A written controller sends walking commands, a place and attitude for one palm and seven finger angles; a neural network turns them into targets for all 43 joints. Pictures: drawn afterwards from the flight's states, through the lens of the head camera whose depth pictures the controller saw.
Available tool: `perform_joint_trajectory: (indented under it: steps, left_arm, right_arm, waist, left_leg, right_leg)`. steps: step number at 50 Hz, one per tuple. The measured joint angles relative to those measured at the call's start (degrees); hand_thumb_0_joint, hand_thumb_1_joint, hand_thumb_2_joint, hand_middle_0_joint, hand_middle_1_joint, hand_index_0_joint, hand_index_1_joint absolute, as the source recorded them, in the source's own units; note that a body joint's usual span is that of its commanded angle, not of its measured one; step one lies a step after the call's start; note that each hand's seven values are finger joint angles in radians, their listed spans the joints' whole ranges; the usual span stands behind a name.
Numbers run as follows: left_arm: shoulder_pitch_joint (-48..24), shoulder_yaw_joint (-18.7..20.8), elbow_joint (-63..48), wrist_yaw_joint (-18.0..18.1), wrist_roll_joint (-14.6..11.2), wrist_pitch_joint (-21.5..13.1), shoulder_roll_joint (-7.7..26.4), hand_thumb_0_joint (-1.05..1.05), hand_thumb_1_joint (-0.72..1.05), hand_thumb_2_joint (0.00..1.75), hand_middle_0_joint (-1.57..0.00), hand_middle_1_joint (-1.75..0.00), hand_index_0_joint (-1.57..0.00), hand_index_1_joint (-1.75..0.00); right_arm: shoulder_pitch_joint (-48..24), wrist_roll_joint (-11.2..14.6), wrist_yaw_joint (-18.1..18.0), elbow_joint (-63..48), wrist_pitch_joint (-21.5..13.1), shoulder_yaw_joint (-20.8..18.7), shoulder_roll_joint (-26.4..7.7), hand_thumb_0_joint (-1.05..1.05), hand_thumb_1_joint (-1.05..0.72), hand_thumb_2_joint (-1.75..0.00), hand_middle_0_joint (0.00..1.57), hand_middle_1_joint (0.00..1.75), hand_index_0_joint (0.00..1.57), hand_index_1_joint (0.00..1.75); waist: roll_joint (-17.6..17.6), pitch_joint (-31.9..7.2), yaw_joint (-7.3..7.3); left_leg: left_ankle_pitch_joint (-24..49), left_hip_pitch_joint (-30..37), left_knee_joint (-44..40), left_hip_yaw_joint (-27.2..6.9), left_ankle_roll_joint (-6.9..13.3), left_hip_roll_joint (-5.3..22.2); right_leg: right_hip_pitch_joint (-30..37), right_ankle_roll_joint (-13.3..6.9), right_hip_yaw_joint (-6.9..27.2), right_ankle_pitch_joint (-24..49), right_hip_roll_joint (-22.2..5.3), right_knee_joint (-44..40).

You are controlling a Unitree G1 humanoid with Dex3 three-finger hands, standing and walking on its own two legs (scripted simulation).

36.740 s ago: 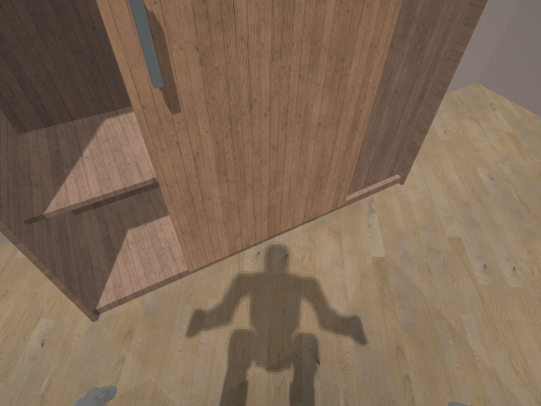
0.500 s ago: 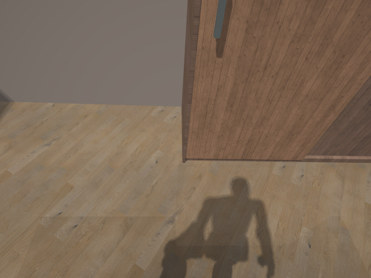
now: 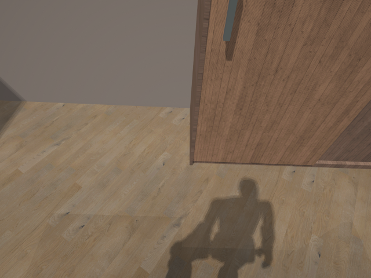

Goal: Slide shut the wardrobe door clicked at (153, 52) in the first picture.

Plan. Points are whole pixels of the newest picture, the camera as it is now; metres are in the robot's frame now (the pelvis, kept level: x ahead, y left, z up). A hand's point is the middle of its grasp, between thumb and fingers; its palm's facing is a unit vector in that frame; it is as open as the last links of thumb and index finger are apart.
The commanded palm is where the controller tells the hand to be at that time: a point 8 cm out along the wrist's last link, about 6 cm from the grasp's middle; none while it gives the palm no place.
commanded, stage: look to check the result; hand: right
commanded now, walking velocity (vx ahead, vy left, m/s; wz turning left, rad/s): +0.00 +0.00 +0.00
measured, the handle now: (231, 6) +0.86 -0.08 +0.20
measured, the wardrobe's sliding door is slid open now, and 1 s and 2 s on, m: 0.00 0.00 0.00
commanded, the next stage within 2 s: stand and wait in 0.48 s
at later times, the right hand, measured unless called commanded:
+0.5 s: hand out of the picture +0.02 -0.18 -0.17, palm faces -0.01 +0.97 -0.23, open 7.4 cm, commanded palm none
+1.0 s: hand out of the picture +0.03 -0.19 -0.17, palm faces -0.01 +0.97 -0.24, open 7.4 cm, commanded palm none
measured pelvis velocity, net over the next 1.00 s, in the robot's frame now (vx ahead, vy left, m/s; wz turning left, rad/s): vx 0.01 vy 0.00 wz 0.00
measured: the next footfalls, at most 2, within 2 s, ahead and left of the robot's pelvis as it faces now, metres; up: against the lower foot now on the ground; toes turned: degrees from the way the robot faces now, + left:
none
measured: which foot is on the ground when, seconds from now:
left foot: down 0.00-1.00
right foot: down 0.00-1.00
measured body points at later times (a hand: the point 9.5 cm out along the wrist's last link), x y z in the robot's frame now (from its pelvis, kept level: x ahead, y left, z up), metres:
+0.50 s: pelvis +0.01 +0.01 +0.00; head +0.03 +0.01 +0.45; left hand +0.02 +0.24 -0.16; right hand +0.03 -0.23 -0.16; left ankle +0.01 +0.13 -0.74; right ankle -0.01 -0.09 -0.74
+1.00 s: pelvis +0.01 +0.00 +0.00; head +0.03 +0.01 +0.45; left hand +0.02 +0.24 -0.16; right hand +0.03 -0.24 -0.15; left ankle +0.01 +0.13 -0.74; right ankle -0.01 -0.09 -0.74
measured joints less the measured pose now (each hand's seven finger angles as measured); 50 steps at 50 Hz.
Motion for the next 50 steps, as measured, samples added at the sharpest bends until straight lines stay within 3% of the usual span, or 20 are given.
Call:
perform_joint_trajectory:
  steps: [50]
  left_arm:
    - [-0.04,-0.05,1.20,0.18,-0.27,-0.35,0.73,0.00,0.91,0.90,-0.20,-0.30,-0.20,-0.30]
  right_arm:
    - [1.17,0.15,0.08,1.04,-0.56,-0.05,-1.58,0.00,-0.90,-0.90,0.20,0.30,0.20,0.30]
  waist:
    - [0.63,0.01,-0.28]
  left_leg:
    - [0.25,3.10,-2.89,0.54,0.23,-0.58]
  right_leg:
    - [2.55,0.45,0.49,-0.01,-0.37,-2.03]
